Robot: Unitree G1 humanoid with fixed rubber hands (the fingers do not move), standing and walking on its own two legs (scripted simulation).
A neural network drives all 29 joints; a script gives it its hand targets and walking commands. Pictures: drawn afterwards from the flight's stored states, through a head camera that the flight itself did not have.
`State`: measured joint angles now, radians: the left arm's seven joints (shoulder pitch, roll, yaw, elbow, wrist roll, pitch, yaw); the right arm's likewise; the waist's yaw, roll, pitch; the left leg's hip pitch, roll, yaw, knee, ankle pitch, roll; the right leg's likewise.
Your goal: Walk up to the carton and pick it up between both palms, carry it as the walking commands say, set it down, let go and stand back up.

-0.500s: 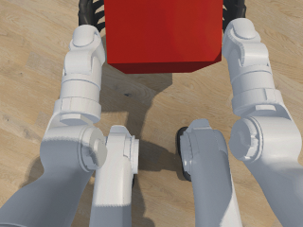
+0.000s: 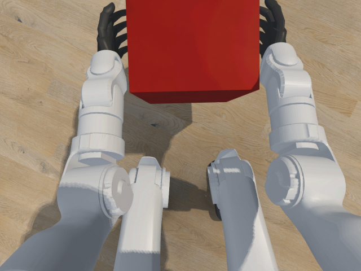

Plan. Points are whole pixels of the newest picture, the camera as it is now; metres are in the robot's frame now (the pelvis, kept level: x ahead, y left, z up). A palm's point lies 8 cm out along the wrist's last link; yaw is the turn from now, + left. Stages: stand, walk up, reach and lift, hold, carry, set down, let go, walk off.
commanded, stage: reach and lift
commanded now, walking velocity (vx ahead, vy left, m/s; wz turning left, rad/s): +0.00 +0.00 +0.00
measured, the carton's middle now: (189, 51) +0.54 -0.04 -0.16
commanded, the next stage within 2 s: none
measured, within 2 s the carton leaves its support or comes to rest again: neither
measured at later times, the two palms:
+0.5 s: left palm (93, 46) +0.51 +0.12 -0.02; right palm (291, 37) +0.49 -0.18 -0.03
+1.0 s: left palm (65, 36) +0.49 +0.12 +0.05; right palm (322, 25) +0.48 -0.18 +0.05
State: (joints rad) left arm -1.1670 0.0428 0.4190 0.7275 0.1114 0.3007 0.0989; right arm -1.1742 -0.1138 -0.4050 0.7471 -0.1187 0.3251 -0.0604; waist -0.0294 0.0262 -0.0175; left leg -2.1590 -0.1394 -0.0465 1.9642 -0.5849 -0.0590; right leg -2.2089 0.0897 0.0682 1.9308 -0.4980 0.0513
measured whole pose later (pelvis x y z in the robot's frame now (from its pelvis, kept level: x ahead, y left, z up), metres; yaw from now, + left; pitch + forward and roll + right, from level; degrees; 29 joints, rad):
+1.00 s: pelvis +0.02 +0.00 +0.11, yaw -1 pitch +41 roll +1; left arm -0.92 -0.04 0.45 0.68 0.17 0.32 0.06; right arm -0.93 -0.01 -0.43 0.70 -0.19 0.34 -0.04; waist -0.02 0.02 -0.18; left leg -1.78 -0.14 -0.08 1.59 -0.53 -0.05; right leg -1.82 0.11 0.10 1.57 -0.46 0.05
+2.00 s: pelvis +0.06 -0.01 +0.24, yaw -1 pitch +29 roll +1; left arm -0.57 -0.13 0.40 0.60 0.20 0.27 0.04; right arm -0.58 0.08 -0.38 0.61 -0.21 0.30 -0.03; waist -0.01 0.03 -0.20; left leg -1.15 -0.11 -0.13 1.09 -0.43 -0.03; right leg -1.19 0.10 0.12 1.07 -0.37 0.02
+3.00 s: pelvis +0.10 -0.01 +0.34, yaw -1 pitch +5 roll +0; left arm -0.31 -0.16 0.29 0.43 0.24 0.48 0.02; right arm -0.31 0.15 -0.31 0.41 -0.26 0.51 0.00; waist -0.02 0.02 -0.07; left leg -0.32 -0.06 -0.16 0.49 -0.25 -0.01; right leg -0.35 0.06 0.13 0.48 -0.21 0.00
